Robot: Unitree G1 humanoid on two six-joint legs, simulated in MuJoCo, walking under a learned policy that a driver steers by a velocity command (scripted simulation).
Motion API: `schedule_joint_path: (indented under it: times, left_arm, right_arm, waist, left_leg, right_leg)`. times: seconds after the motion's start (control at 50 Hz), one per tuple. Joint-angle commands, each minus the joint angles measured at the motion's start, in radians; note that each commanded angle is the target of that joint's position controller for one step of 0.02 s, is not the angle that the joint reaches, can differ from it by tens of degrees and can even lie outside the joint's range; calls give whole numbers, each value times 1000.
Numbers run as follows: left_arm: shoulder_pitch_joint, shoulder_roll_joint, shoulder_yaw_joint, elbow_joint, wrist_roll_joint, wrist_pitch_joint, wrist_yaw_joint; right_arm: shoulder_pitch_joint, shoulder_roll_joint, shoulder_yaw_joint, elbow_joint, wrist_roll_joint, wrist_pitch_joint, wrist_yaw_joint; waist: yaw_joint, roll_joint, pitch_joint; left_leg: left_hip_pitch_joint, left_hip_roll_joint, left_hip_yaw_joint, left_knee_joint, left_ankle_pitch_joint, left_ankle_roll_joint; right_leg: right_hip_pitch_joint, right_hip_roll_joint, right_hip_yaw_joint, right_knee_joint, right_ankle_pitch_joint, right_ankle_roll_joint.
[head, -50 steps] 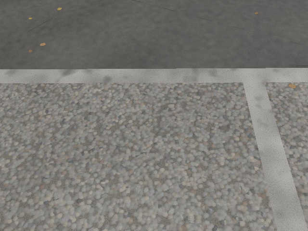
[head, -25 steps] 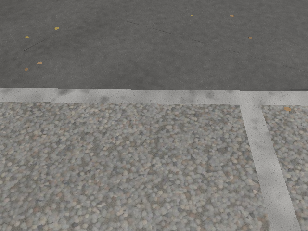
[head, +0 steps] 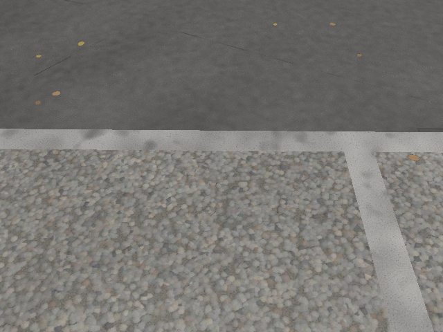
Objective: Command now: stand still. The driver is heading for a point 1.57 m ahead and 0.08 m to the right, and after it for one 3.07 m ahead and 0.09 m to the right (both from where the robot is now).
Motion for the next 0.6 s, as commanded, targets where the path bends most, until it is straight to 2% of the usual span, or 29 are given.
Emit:
schedule_joint_path:
  times: [0.02, 0.6]
  left_arm:
    - [91, 58, 7, 0, 0, -3, 2]
    - [124, 44, 6, -4, -1, -12, 1]
  right_arm:
    - [77, -64, -7, -2, 0, -3, -1]
    - [109, -48, -2, 7, 1, -4, -2]
  waist:
    - [-1, 3, 77]
    - [-2, 3, 81]
  left_leg:
    - [-23, 118, -125, -72, 60, 18]
    - [-24, 118, -118, -53, 76, 9]
  right_leg:
    - [-68, -115, 118, -86, 52, -19]
    - [-66, -115, 124, -90, 77, -25]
